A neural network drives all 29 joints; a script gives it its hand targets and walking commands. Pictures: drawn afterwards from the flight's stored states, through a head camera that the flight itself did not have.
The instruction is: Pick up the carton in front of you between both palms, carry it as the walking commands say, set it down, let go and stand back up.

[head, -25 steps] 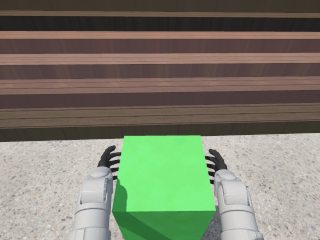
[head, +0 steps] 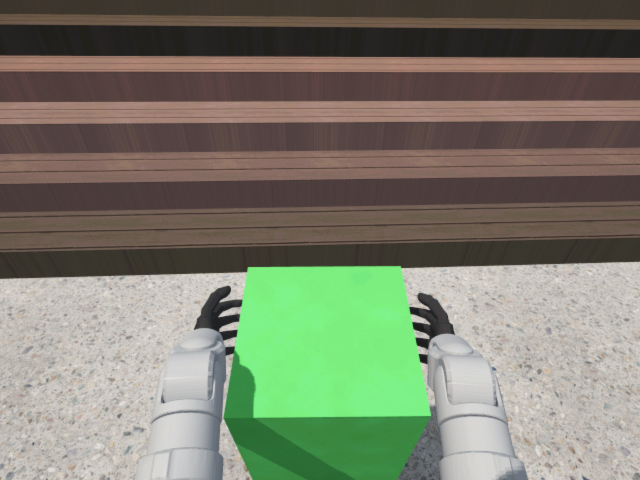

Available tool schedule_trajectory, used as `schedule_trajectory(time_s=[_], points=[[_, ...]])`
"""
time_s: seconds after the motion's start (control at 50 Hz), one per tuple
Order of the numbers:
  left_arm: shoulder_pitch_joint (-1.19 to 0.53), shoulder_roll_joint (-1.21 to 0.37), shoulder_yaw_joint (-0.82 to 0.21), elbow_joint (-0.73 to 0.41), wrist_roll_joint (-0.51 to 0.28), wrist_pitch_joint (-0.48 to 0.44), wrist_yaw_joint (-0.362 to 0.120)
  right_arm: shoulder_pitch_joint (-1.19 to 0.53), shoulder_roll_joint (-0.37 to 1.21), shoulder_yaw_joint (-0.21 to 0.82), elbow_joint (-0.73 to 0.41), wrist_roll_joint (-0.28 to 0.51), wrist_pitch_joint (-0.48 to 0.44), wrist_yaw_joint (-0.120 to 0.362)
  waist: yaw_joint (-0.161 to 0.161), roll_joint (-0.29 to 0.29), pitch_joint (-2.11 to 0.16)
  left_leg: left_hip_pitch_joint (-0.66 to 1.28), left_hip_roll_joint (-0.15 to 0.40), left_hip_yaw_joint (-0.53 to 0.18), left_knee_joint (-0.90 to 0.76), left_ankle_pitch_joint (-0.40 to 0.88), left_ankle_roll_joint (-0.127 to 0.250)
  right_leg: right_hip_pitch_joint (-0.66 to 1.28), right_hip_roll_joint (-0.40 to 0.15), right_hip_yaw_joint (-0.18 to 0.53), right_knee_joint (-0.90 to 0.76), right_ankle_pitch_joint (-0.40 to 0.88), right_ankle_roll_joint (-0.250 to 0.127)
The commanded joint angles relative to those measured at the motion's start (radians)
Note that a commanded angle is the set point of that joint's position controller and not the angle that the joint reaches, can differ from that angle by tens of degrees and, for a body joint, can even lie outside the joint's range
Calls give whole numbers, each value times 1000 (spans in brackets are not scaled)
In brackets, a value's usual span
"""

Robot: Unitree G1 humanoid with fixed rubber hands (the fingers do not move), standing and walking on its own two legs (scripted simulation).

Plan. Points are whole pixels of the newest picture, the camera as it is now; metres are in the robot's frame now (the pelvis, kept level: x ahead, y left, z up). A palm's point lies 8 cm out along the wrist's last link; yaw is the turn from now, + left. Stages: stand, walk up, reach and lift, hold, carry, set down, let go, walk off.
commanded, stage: hold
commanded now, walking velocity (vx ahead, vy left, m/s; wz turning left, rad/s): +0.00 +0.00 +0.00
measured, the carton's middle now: (324, 377) +0.29 +0.00 -0.03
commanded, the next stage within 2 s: carry in 0.38 s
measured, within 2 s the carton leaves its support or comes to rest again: neither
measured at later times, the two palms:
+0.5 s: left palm (207, 336) +0.30 +0.16 +0.05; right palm (437, 342) +0.29 -0.14 +0.05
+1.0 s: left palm (219, 241) +0.45 +0.17 +0.08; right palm (409, 239) +0.47 -0.13 +0.08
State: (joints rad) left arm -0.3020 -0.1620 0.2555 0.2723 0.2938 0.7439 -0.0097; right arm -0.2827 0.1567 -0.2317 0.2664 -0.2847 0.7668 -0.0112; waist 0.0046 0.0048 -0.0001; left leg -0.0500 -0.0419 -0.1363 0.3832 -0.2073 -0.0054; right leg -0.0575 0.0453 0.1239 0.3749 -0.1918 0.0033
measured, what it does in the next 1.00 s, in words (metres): walks ahead: right foot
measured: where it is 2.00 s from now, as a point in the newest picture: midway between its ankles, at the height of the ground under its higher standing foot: (296, 346)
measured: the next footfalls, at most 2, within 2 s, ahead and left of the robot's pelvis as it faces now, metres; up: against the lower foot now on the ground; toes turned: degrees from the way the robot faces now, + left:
right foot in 0.82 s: +0.20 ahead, -0.09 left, +0.00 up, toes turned -8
left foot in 1.20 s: +0.49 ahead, +0.15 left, +0.00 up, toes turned +12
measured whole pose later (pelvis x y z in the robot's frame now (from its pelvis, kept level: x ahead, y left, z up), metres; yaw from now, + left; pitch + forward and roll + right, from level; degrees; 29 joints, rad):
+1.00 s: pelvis +0.20 +0.00 +0.00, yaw +3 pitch +6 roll +0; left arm -0.14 -0.13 0.09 -0.32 0.11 1.21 0.10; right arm -0.13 0.13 -0.12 -0.33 -0.09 1.24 -0.10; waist 0.01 -0.01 -0.14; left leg -0.51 0.07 0.11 0.92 -0.37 0.01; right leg -0.19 -0.02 -0.19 0.33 -0.25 -0.04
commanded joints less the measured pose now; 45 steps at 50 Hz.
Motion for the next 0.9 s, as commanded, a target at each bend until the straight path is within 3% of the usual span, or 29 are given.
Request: schedule_trajectory(time_s=[0.0,0.34,0.36,0.4,0.42,0.48,0.52,0.54,0.56,0.58,0.6,0.62,0.66,0.7,0.74,0.78,0.8,0.82,0.84,0.86,0.88], points=[[-460,-931,-545,-4,-270,-16,-242,-538,929,548,-66,286,-43,245,-1,-3,-222,12,-42,57,-61,163,-7,67,38,-48,-54,147,10],[-419,-930,-559,-36,-279,-10,-233,-503,912,562,-104,294,-40,244,-1,1,-217,27,-41,51,-66,198,-10,71,42,-45,-56,173,8],[-434,-931,-574,-34,-288,-8,-234,-524,913,566,-98,294,-39,245,-3,-27,-185,-114,111,17,7,26,17,-54,-119,-26,11,4,-11],[-426,-943,-599,-71,-300,-5,-233,-534,919,601,-140,320,-38,247,-2,-32,-186,-204,94,-6,-11,-395,26,-152,-129,43,-51,-440,-30],[-440,-946,-622,-101,-313,-1,-229,-548,921,623,-169,333,-34,245,1,-42,-175,-258,75,14,13,-481,27,-168,-136,64,-68,-556,-41],[-427,-935,-697,-205,-363,31,-203,-562,919,716,-272,395,0,233,7,-140,-251,-295,22,166,208,-193,4,-108,-241,162,-128,-440,-97],[-408,-910,-750,-282,-393,80,-182,-556,906,766,-335,443,45,224,2,-143,-297,-218,24,192,103,-201,8,-151,-242,119,-106,-445,-110],[-411,-889,-776,-325,-410,110,-174,-558,895,782,-367,461,75,218,-3,-112,-301,-131,36,176,38,-220,19,-225,-208,52,-63,-463,-89],[-424,-874,-794,-358,-429,140,-170,-557,874,790,-388,471,105,212,-10,-9,-279,-61,108,71,-44,-299,39,-320,-146,-45,50,-426,-53],[-439,-865,-819,-388,-451,174,-165,-503,851,794,-392,476,137,204,-30,181,-264,25,261,-170,-156,-426,95,-460,-80,-163,292,-336,-10],[-445,-844,-832,-406,-468,208,-164,-471,823,793,-403,482,169,195,-40,263,-205,104,363,-344,-205,-373,161,-640,-53,-218,381,-319,11],[-458,-850,-851,-423,-495,237,-165,-471,801,799,-437,483,197,184,-41,227,-180,109,397,-373,-198,-225,208,-689,-84,-195,399,-339,5],[-431,-860,-881,-453,-550,285,-166,-462,809,820,-516,514,250,166,-42,123,-238,142,371,-246,-165,-40,199,-646,-92,-206,338,-308,3],[-384,-873,-892,-496,-578,321,-160,-451,822,839,-593,545,292,159,-40,153,-292,142,304,-99,-131,91,157,-546,-55,-258,249,-206,2],[-328,-872,-891,-546,-581,356,-151,-405,832,850,-633,562,331,162,-36,179,-317,103,267,-4,-92,134,134,-423,-28,-305,137,-132,0],[-258,-865,-878,-584,-567,388,-143,-342,838,853,-651,572,367,172,-16,115,-344,-98,219,113,20,85,97,-93,-21,-342,-22,12,-1],[-234,-856,-868,-600,-554,403,-141,-306,833,851,-653,572,381,177,-8,54,-385,-252,198,165,134,70,64,131,-90,-271,-32,-1,-19],[-188,-850,-854,-598,-538,419,-139,-312,818,846,-667,577,400,182,18,-122,-434,-445,149,238,378,-111,18,304,-309,28,-115,-231,-80],[-173,-851,-826,-577,-520,425,-137,-351,815,848,-705,598,422,188,26,-303,-359,-717,51,273,534,-297,-5,369,-484,356,-197,-222,-198],[-228,-862,-829,-607,-524,432,-135,-414,812,867,-728,619,434,194,22,-220,-315,-776,114,188,649,-332,22,323,-526,401,-176,-136,-256],[-267,-868,-832,-635,-539,442,-133,-444,818,869,-730,637,441,198,19,-133,-292,-791,147,168,706,-320,31,270,-502,329,-165,-65,-254]])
